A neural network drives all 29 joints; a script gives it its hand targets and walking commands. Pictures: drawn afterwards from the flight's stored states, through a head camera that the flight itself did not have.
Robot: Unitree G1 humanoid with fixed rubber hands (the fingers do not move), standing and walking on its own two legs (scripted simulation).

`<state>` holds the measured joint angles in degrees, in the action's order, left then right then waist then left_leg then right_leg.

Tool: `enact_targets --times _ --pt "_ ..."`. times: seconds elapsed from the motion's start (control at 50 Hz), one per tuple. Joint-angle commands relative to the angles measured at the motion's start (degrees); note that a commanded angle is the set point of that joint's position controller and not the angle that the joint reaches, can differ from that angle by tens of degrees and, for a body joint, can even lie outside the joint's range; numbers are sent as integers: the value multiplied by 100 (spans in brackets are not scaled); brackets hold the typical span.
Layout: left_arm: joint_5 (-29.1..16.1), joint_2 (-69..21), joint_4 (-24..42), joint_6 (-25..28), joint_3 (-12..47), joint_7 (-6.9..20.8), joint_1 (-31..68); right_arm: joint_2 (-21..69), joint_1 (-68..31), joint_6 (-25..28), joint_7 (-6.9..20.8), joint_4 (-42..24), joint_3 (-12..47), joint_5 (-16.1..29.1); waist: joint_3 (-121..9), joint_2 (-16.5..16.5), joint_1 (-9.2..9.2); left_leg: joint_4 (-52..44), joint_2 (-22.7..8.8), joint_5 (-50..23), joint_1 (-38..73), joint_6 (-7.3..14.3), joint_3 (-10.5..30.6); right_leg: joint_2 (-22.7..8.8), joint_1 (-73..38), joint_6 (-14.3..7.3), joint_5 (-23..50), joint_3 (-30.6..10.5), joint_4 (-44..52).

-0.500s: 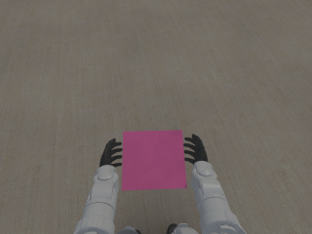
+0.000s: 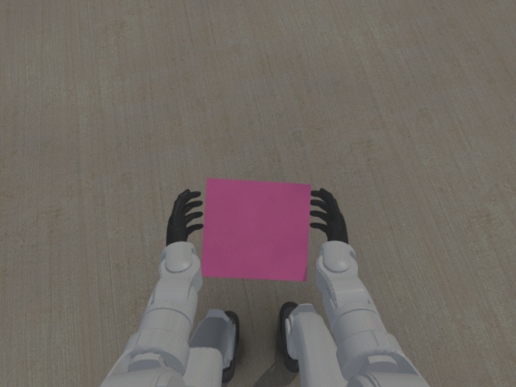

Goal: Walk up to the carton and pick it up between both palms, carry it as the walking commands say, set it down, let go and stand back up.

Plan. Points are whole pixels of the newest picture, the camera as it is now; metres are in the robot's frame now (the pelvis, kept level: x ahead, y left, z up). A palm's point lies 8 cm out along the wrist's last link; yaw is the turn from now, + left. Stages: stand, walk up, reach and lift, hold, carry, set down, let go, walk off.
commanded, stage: set down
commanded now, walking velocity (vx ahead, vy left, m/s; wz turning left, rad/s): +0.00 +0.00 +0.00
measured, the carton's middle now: (254, 225) +0.38 +0.02 -0.21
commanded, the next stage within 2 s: none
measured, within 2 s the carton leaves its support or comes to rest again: neither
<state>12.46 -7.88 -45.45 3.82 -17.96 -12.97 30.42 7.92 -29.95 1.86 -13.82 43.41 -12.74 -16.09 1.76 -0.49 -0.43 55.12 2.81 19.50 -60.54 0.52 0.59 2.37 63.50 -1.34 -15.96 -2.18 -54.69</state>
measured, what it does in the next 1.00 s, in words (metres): lowers itself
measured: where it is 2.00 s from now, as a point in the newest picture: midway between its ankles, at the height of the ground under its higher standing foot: (259, 353)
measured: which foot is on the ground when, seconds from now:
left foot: down 0.00-1.00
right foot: down 0.00-1.00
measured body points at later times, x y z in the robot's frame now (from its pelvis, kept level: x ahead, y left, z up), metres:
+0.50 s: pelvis -0.01 +0.00 -0.06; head +0.27 -0.01 +0.29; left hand +0.39 +0.15 -0.21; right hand +0.39 -0.11 -0.21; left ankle +0.06 +0.12 -0.66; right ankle +0.08 -0.10 -0.66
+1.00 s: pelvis -0.03 +0.00 -0.15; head +0.26 +0.01 +0.19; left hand +0.42 +0.14 -0.29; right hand +0.43 -0.11 -0.29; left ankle +0.05 +0.12 -0.66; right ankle +0.08 -0.10 -0.66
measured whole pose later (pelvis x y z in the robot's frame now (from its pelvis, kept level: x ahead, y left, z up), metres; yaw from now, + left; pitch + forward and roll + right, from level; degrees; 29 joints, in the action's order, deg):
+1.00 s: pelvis -0.03 +0.00 -0.15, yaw +3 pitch +39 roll +1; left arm 7.3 -3.6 -46.7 -4.2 -16.7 -16.8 53.5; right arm 4.1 -53.0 -4.8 -13.9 43.5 -21.7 -11.6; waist 1.8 -0.5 0.6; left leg 91.5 6.8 28.5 -101.8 -0.7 2.1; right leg 2.6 103.7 0.1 -25.5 -1.7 -90.5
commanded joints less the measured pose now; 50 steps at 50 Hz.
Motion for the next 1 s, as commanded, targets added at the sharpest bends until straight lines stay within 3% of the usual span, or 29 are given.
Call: enact_targets --times 0.0,0.04,0.1,0.24,0.32,0.46,0.48,0.52,0.58,0.7,0.72,0.74,0.86,0.88,0.92,0.94,0.98 --pt "-459 -1762 562 501 1832 618 2466 2298 -2288 495 534 -160 1615 628 -3653 196 -232 127 601 -601 429 81 294 536 -1776 58 713 -379 -312" --pt "-553 -1792 657 539 1962 621 2586 2268 -2258 518 497 -139 1624 632 -3812 143 -113 298 612 -738 309 39 288 535 -1675 66 867 -401 -400" --pt "-571 -1604 536 555 1807 609 2563 2213 -2378 527 449 -228 1632 667 -3921 211 -201 479 627 -792 57 56 272 528 -1571 117 919 -440 -523" --pt "-756 -1589 619 547 1913 609 3007 2322 -2704 496 410 -299 1736 759 -4436 187 -168 1008 657 -959 -407 26 297 536 -1252 178 1097 -464 -982" --pt "-813 -1762 633 486 2030 621 3226 2491 -2945 447 458 -329 1823 823 -4729 183 -203 1269 679 -1041 -668 6 312 576 -1018 196 1210 -449 -1289" --pt "-893 -2328 734 337 2409 637 3749 2783 -3255 347 571 -264 1857 849 -5349 36 -20 1754 727 -1197 -770 -81 365 660 -395 188 1301 -263 -1924" --pt "-871 -2411 705 291 2408 641 3779 2830 -3422 341 597 -333 1930 899 -5428 -15 -108 1848 731 -1205 -849 -105 347 658 -328 189 1308 -289 -2017" --pt "-871 -2583 580 236 2435 649 3792 2915 -3674 315 655 -378 1987 962 -5464 34 -87 1971 746 -1160 -907 -91 350 680 -160 194 1243 -222 -2180" --pt "-864 -2941 565 142 2559 718 4077 3150 -3936 234 748 -316 2026 982 -5603 21 -32 2217 764 -1107 -1114 -114 344 702 86 183 1171 -200 -2404" --pt "-897 -3631 585 -77 2824 851 4794 3545 -4478 42 953 -160 1929 924 -5892 -109 263 2632 817 -999 -1270 -201 364 755 699 188 984 -19 -2901" --pt "-921 -3735 604 -111 2841 881 4880 3644 -4659 11 989 -218 1999 990 -5967 -128 188 2703 820 -936 -1310 -196 310 755 666 183 904 -44 -2935" --pt "-918 -3820 537 -174 2898 912 4998 3620 -4689 -38 1021 -123 1889 922 -5944 -192 336 2756 822 -849 -1393 -208 324 751 806 180 841 -6 -2991" --pt "-779 -3993 403 -421 2659 1065 5563 3918 -5414 -317 1249 20 1778 915 -5845 -198 144 3044 826 -305 -1934 -185 177 753 1148 204 341 85 -3307" --pt "-771 -4081 415 -464 2658 1103 5676 3955 -5424 -371 1269 111 1706 864 -5847 -211 214 3106 833 -251 -2047 -193 160 737 1162 195 295 82 -3339" --pt "-738 -4116 336 -536 2528 1170 5896 4006 -5766 -451 1356 97 1673 826 -5782 -140 155 3207 829 -95 -2250 -179 130 732 1334 201 154 113 -3459" --pt "-781 -4201 377 -575 2570 1196 5980 4031 -5801 -485 1381 77 1661 805 -5911 -149 238 3252 836 -119 -2229 -191 120 742 1278 196 192 145 -3512" --pt "-742 -4209 290 -639 2440 1255 6132 4077 -6036 -568 1450 121 1662 813 -5902 -129 73 3380 836 -14 -2433 -185 44 724 1375 193 78 118 -3592"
